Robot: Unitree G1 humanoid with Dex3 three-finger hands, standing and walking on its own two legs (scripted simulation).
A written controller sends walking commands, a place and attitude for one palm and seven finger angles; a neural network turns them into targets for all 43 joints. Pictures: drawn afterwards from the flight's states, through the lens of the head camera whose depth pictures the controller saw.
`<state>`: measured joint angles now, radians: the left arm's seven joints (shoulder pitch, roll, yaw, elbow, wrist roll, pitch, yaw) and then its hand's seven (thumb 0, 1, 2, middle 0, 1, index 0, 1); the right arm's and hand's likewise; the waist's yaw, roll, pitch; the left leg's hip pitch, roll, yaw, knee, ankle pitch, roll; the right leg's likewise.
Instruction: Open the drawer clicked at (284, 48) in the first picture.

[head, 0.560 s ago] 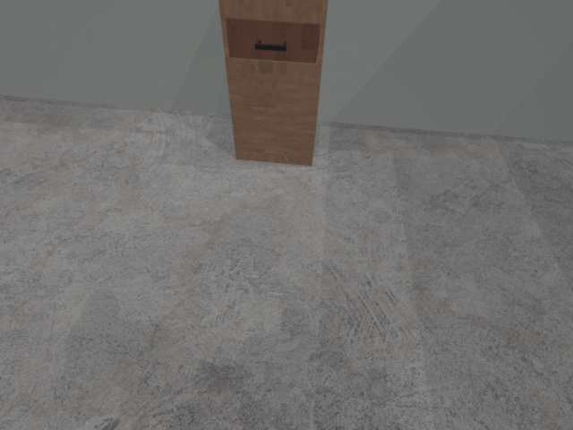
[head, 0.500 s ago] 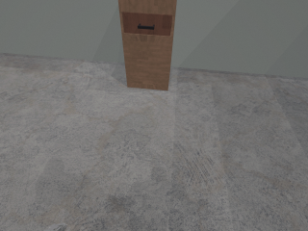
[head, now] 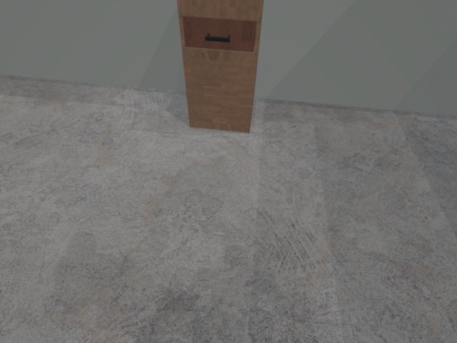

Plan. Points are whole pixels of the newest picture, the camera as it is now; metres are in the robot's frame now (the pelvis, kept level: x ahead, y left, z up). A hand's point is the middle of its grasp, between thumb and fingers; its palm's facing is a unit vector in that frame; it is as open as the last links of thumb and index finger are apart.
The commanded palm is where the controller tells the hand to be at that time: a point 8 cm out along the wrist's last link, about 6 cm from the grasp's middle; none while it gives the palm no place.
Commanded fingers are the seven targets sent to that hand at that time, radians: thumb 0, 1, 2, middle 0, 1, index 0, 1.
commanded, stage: stand and wait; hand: left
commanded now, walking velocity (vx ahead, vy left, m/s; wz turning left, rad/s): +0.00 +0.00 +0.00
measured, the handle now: (218, 37) +1.59 +0.15 -0.11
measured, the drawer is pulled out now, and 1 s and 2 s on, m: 0.00 0.00 0.00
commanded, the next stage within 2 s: look at it before walking up in 0.26 s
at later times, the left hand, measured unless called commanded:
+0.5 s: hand out of the picture +0.07 +0.24 -0.16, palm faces -0.03 -0.95 -0.32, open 7.4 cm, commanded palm none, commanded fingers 0.00 0.90 0.90 -0.20 -0.30 -0.20 -0.30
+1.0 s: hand out of the picture +0.07 +0.24 -0.15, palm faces -0.03 -0.94 -0.33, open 7.4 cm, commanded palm none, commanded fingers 0.00 0.90 0.90 -0.20 -0.30 -0.20 -0.30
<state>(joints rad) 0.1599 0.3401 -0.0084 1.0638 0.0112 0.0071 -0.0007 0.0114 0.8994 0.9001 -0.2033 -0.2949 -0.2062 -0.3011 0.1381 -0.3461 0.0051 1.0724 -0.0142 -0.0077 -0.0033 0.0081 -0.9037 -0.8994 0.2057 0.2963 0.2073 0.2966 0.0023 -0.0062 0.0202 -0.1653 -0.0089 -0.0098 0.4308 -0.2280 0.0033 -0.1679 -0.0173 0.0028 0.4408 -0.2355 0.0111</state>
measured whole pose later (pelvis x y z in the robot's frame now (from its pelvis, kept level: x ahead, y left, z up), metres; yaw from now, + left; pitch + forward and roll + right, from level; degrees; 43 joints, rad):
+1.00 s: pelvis +0.00 +0.00 +0.00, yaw +0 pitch -2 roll +0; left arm 0.15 0.34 -0.01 1.10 0.01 0.00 0.00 0.01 0.90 0.90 -0.20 -0.29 -0.21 -0.30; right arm 0.12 -0.34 0.01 1.11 -0.01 -0.01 0.00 0.01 -0.90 -0.90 0.21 0.30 0.21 0.30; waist 0.00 -0.01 0.03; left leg -0.14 0.00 -0.01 0.37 -0.20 0.00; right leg -0.15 -0.01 0.00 0.38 -0.20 0.01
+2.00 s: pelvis +0.35 -0.02 -0.01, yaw +3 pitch +0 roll -3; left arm 0.31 0.20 0.05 1.08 0.03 -0.07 0.01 0.00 0.93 0.90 -0.20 -0.29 -0.20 -0.30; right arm 0.18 -0.18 -0.06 1.01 -0.02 -0.03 0.02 0.00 -0.91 -0.90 0.20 0.29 0.20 0.29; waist 0.00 0.00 0.00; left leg -0.54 0.14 0.09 0.84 -0.19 -0.01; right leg -0.10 0.00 -0.20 0.41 -0.30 -0.02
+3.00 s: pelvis +0.77 -0.01 +0.00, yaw -1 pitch -1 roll -1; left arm 0.29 0.16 0.05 1.09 0.02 -0.06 0.01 0.00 0.93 0.90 -0.20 -0.29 -0.20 -0.30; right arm 0.20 -0.18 -0.06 1.04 -0.02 -0.02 0.00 0.01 -0.93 -0.90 0.20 0.30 0.20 0.30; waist 0.00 0.03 0.01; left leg -0.49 0.14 0.09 0.84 -0.26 -0.04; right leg -0.17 0.00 -0.15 0.42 -0.23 -0.05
